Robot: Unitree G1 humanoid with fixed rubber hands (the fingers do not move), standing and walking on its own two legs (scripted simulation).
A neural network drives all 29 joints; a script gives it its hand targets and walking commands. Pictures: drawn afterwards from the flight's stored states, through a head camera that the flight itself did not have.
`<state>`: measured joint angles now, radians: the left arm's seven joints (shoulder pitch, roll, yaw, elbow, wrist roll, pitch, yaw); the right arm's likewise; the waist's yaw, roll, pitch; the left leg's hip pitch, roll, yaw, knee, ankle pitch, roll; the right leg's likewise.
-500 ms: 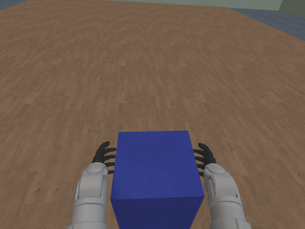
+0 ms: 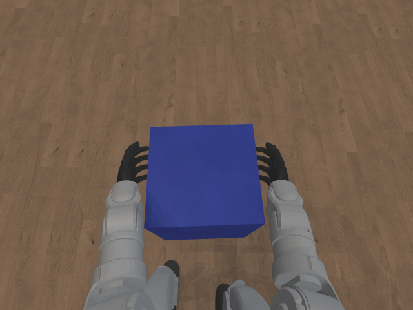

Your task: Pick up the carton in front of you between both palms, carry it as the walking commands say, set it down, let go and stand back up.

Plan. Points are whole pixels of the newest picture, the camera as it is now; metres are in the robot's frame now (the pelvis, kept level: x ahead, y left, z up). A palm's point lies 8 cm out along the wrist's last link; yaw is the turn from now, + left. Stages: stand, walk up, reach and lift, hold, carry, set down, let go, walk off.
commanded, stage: set down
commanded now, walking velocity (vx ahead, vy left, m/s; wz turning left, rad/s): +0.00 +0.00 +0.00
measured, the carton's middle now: (203, 189) +0.37 +0.02 -0.14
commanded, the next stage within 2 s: none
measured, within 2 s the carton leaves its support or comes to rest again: neither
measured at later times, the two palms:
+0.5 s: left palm (140, 185) +0.40 +0.18 -0.20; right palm (253, 177) +0.43 -0.11 -0.20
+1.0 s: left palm (148, 193) +0.41 +0.19 -0.36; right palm (238, 179) +0.48 -0.10 -0.36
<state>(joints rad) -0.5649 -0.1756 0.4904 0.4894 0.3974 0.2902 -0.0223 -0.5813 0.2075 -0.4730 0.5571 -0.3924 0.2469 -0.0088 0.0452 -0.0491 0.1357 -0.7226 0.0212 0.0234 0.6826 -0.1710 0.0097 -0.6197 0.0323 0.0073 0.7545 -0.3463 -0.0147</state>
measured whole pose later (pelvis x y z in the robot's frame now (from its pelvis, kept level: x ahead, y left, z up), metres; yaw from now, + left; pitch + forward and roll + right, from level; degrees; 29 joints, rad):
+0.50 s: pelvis -0.03 +0.00 -0.13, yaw -2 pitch +40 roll -1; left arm -0.80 -0.15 0.54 0.45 0.31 0.32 0.02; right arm -0.86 0.10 -0.46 0.61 -0.27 0.27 -0.02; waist 0.07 -0.08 -0.13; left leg -1.65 0.03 -0.01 1.27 -0.31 -0.01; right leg -1.54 0.06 0.00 1.36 -0.51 -0.02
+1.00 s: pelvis -0.05 +0.00 -0.25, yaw -2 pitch +48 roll +0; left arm -1.04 -0.10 0.60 0.50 0.24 0.33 0.10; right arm -1.21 -0.10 -0.33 0.82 -0.21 0.29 -0.02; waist 0.10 -0.06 -0.06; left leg -2.13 0.04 0.00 1.66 -0.37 -0.01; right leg -2.03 0.08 0.01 1.80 -0.60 -0.01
